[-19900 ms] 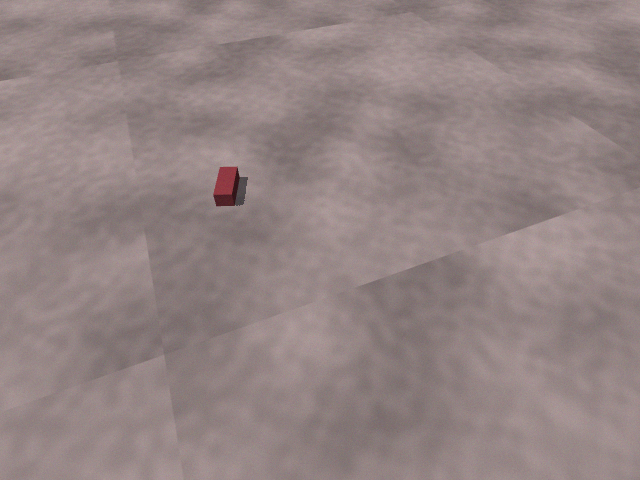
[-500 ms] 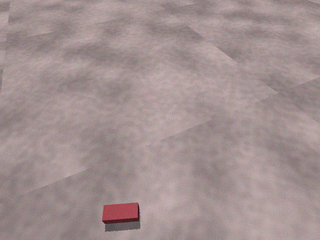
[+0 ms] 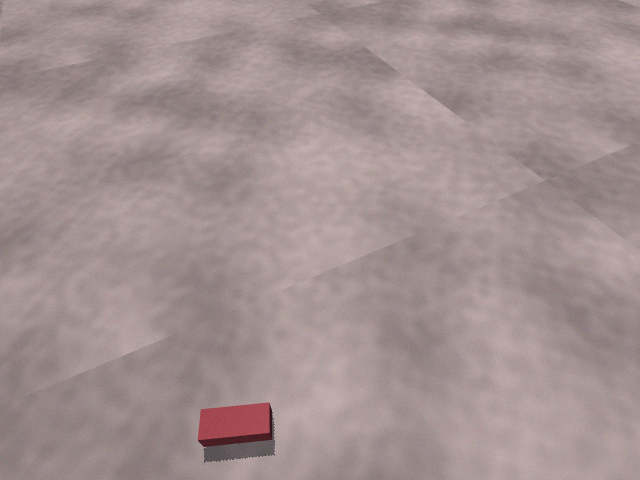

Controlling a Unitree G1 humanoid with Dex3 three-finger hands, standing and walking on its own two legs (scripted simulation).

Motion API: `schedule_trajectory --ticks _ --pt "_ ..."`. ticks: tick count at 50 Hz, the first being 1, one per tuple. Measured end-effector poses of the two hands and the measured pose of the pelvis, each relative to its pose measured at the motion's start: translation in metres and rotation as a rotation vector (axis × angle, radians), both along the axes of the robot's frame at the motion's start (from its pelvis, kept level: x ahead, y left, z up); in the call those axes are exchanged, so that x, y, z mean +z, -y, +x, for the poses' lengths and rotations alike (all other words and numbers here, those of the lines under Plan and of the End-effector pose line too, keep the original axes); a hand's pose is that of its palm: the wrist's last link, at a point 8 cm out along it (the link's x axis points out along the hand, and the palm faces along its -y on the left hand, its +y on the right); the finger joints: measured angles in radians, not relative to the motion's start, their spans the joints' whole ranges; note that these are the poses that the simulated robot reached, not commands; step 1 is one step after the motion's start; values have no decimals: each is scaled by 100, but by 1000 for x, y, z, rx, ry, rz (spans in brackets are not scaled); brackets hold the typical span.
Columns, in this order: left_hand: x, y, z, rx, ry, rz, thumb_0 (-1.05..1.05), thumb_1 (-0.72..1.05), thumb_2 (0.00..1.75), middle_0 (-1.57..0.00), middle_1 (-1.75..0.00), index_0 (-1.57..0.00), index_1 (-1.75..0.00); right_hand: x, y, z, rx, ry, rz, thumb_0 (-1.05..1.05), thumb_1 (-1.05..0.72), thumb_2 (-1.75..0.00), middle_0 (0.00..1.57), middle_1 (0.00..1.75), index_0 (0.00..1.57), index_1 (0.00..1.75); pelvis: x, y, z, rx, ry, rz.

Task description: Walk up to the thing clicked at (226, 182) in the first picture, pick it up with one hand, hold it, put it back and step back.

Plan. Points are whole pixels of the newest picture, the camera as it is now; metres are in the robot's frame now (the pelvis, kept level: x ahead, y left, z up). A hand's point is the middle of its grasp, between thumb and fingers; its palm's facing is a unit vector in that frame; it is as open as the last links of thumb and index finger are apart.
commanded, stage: stand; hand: left
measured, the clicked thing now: (236, 424) +0.43 +0.26 -0.75
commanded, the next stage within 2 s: walk up in 0.72 s
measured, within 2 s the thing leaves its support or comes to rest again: neither
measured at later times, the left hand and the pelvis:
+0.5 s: hand out of the picture +0.07 +0.25 -0.16, palm faces -0.04 -0.94 -0.35, open 7.4 cm; pelvis +0.00 +0.00 +0.00, yaw +0 degrees
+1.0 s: hand out of the picture +0.08 +0.30 -0.18, palm faces -0.04 -0.92 -0.38, open 7.4 cm; pelvis -0.06 +0.03 -0.03, yaw +0 degrees
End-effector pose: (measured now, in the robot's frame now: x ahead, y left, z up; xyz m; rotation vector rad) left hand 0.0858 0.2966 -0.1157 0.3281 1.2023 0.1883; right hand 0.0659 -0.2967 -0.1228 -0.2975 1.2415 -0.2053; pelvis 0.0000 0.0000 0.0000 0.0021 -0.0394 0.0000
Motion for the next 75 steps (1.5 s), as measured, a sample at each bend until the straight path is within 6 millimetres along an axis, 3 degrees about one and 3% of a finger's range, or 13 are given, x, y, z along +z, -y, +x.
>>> schedule_trajectory --ticks 20,37,46,53,58,64,75 --pt "-2 1 -21 5 -35 6 0 90 90 -20 -30 -21 -30 -2 3 -11 0 -16 3 1 -90 -90 20 30 20 30 0 3 -4 -3 2 3" --pt "-3 1 -19 6 -31 3 0 90 90 -20 -30 -21 -30 -2 5 -13 -4 -25 0 1 -90 -90 20 30 20 30 -1 4 -4 -4 -3 1" --pt "-12 -23 -17 5 7 34 0 90 90 -21 -30 -21 -30 -5 9 -24 -11 -29 -61 1 -91 -90 20 30 20 30 -14 -13 -39 -4 -12 1" --pt "-35 -55 -9 -33 80 25 0 90 90 -20 -30 -21 -30 -6 -11 -73 -3 -64 -133 1 -91 -90 20 30 20 30 -33 -44 -70 3 -14 1" --pt "-33 -59 -27 -33 57 8 0 90 90 -20 -30 -21 -30 7 -31 -108 -21 -104 -127 1 -90 -90 20 30 20 30 -21 -51 -85 -6 -19 -24" --pt "-31 -61 -68 -60 -8 7 0 90 90 -20 -30 -21 -30 9 -39 -121 -45 -34 -124 1 -90 -90 20 30 20 30 -17 -56 -106 -44 -18 -31" --pt "-20 -43 -135 -83 4 51 0 90 90 -20 -30 -21 -30 -13 -13 -148 -46 94 -80 1 -90 -90 20 30 20 30 -31 -35 -165 -75 6 -30"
